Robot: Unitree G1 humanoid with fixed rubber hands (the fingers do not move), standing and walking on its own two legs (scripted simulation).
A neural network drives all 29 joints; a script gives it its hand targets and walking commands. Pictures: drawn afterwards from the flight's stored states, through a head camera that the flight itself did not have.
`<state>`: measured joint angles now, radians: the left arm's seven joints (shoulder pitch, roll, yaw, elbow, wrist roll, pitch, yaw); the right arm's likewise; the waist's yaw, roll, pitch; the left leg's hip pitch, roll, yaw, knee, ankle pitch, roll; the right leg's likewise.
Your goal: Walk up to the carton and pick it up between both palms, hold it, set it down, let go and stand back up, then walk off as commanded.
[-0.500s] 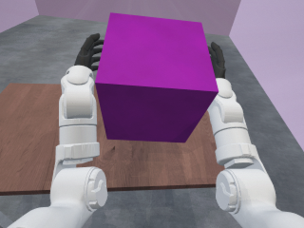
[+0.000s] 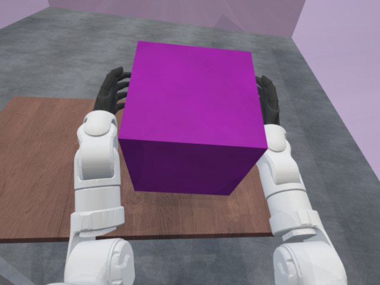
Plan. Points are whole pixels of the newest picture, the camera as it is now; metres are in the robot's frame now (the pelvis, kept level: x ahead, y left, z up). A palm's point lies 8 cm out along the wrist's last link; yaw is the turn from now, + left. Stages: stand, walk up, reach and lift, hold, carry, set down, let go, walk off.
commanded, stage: set down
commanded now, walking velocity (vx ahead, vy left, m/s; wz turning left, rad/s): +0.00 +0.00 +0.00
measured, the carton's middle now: (188, 126) +0.37 +0.01 +0.17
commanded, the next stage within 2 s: none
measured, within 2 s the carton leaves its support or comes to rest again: neither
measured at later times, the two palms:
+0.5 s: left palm (120, 122) +0.38 +0.15 +0.16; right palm (264, 131) +0.37 -0.15 +0.16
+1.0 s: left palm (122, 136) +0.37 +0.15 +0.13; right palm (263, 144) +0.35 -0.15 +0.14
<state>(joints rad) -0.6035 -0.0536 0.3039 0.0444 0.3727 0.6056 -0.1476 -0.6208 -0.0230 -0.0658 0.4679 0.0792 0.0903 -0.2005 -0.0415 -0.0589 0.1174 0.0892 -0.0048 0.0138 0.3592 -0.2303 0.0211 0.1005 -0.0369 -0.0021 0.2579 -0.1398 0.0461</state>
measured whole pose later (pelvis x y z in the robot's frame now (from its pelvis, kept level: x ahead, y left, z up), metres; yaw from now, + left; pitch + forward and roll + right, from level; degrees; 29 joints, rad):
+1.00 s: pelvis +0.00 +0.00 +0.00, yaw +0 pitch -13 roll -1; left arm -0.57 -0.03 0.30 0.36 0.33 0.38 -0.15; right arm -0.55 0.08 -0.22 0.55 -0.04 0.01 -0.16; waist -0.04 -0.06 0.19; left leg 0.09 0.00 0.01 0.36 -0.23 0.02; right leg 0.11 -0.04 0.00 0.25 -0.14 0.05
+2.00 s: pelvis +0.00 +0.00 +0.00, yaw +0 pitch -7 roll -1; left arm -0.64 0.00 0.30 0.66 0.31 0.19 -0.16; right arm -0.49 0.16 -0.38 0.65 -0.20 -0.14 -0.17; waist -0.04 -0.06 0.15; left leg -0.02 0.00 0.01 0.36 -0.22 0.02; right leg -0.01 -0.04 -0.01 0.25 -0.13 0.05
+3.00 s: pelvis +0.02 +0.00 +0.00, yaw +0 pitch -3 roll -1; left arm -0.65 0.02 0.32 0.81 0.28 -0.02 -0.09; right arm -0.49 0.11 -0.36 0.86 -0.20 -0.31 -0.20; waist -0.04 -0.06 0.14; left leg -0.06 0.00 0.01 0.36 -0.24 0.02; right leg -0.05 -0.03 -0.01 0.25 -0.14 0.05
